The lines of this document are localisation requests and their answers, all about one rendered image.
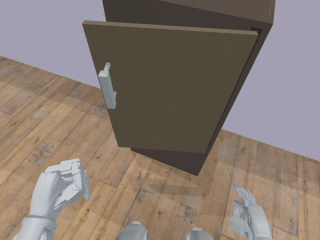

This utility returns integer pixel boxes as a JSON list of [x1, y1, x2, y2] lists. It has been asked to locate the robot right shin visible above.
[[192, 227, 202, 231]]

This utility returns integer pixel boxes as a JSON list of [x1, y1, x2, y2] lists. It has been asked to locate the right robot thigh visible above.
[[184, 230, 214, 240]]

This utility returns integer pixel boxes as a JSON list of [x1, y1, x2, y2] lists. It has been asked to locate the robot right hand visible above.
[[230, 184, 272, 240]]

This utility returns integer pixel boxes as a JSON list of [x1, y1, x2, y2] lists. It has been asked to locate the handle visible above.
[[98, 62, 117, 109]]

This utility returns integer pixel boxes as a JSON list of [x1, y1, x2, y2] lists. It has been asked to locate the robot left forearm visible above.
[[12, 215, 57, 240]]

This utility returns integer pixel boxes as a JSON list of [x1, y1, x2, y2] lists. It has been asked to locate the cupboard door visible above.
[[82, 20, 258, 153]]

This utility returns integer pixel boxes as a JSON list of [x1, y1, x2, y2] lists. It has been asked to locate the robot left hand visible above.
[[29, 158, 91, 220]]

